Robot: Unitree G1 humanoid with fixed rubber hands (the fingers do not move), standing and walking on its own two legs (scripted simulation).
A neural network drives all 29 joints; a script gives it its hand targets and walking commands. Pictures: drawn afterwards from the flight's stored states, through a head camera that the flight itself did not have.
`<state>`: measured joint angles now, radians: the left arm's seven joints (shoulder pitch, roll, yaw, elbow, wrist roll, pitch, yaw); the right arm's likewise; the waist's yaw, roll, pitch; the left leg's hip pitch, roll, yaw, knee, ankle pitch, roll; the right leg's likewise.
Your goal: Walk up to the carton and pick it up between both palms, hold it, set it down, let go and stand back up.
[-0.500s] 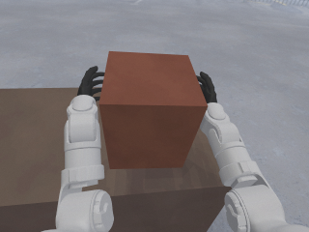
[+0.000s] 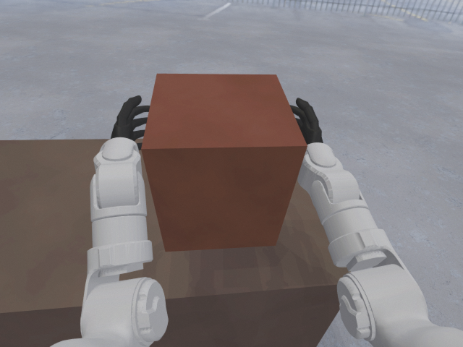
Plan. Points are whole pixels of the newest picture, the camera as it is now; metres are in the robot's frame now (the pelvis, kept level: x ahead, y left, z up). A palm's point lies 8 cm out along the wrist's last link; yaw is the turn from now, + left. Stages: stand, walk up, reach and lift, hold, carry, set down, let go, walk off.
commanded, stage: hold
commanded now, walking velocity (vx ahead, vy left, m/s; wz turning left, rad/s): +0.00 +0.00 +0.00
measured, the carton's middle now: (219, 164) +0.39 +0.00 +0.17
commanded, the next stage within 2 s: none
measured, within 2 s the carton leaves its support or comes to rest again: neither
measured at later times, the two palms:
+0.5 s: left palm (123, 138) +0.37 +0.15 +0.24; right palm (310, 139) +0.36 -0.15 +0.24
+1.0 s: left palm (123, 139) +0.36 +0.16 +0.24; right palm (309, 140) +0.36 -0.15 +0.24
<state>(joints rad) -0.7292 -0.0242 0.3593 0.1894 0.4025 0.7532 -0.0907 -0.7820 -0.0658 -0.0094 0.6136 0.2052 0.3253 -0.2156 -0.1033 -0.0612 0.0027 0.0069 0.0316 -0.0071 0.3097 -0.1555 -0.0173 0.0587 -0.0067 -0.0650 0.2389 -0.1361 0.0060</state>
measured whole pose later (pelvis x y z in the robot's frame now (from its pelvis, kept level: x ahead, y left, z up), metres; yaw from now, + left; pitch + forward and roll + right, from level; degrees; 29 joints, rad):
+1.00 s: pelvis +0.00 +0.00 +0.00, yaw +0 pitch -9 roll -1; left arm -0.75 -0.01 0.38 0.20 0.41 0.78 -0.11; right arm -0.82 -0.07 0.00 0.62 0.23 0.38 -0.23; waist -0.10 -0.05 -0.01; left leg 0.00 0.03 -0.01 0.31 -0.15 -0.02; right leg 0.05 0.00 -0.07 0.25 -0.14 0.00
